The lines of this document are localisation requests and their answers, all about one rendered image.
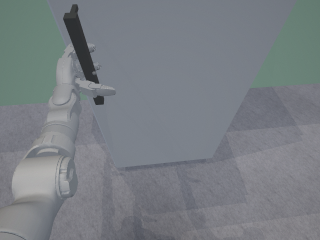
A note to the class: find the left robot forearm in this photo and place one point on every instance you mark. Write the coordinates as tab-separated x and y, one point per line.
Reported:
60	128

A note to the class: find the left robot hand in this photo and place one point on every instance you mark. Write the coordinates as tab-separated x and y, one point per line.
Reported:
67	72

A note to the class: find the left robot upper arm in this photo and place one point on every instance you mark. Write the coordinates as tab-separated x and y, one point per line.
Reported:
40	186

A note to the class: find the fridge door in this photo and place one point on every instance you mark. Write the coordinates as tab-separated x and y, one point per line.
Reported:
180	69

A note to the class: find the handle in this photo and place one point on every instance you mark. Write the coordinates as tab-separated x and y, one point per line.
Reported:
75	31

